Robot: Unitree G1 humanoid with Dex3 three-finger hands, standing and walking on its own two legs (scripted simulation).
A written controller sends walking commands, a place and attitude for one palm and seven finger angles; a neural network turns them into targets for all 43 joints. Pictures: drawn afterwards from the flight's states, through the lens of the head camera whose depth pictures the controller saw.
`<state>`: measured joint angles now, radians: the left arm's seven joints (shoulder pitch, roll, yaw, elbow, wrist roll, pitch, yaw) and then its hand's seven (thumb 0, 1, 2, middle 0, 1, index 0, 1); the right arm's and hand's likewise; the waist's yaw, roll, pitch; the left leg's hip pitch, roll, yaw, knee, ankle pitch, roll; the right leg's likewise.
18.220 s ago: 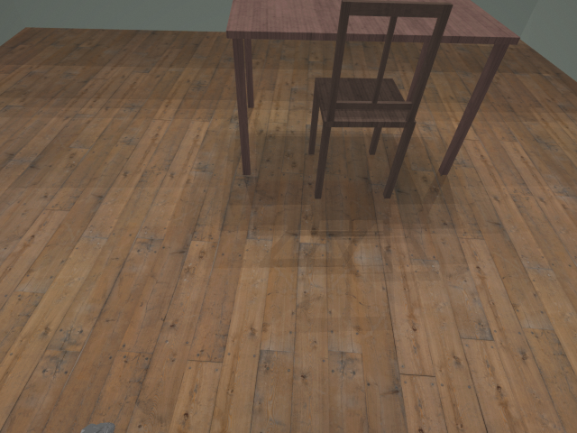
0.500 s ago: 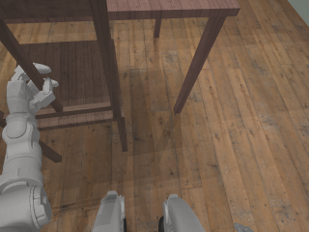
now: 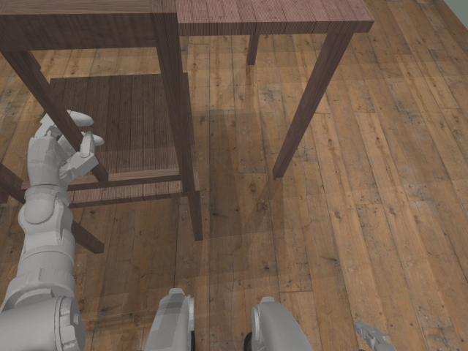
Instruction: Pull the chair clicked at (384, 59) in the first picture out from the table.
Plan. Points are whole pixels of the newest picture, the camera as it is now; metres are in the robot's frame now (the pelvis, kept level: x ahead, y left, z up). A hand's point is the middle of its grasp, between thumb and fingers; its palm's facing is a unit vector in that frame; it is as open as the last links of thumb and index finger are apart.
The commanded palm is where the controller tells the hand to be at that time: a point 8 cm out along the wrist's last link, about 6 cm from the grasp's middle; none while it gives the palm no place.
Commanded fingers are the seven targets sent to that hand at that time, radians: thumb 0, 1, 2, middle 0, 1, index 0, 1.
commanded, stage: step backward, pulling the chair out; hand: left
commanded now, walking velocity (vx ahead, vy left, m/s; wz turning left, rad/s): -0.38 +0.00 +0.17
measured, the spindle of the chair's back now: (71, 131) +0.45 +0.27 +0.06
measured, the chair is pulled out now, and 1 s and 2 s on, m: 0.05 0.21 0.28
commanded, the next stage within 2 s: none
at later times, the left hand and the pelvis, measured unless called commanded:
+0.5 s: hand (110, 174) +0.38 +0.20 +0.05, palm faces +0.17 -0.97 -0.17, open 5.0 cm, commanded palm +0.35 +0.24 +0.05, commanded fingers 0.00 0.90 0.90 -0.50 -1.45 -0.50 -1.45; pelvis -0.03 +0.01 +0.10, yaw +0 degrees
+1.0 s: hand (144, 236) +0.28 +0.13 +0.05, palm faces +0.17 -0.97 -0.20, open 5.0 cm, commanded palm +0.29 +0.19 +0.06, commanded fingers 0.00 0.90 0.90 -0.50 -1.45 -0.50 -1.45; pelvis -0.08 -0.03 +0.10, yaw +4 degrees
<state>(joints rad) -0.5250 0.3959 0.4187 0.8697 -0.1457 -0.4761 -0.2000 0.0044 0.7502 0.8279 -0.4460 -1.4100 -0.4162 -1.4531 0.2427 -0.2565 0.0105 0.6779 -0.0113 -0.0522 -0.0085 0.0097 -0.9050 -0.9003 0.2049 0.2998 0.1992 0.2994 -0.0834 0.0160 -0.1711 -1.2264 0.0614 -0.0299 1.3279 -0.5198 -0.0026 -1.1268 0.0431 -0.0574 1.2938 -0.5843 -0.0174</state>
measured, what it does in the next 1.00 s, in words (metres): rises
